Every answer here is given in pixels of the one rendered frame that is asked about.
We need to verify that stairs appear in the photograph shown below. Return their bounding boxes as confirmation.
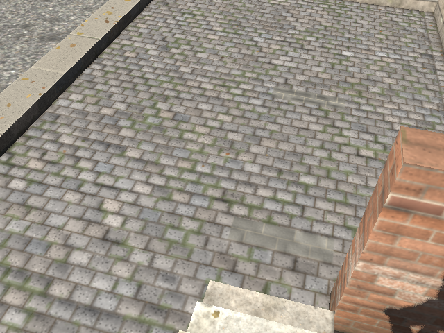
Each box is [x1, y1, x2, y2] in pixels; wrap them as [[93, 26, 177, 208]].
[[179, 280, 335, 333]]

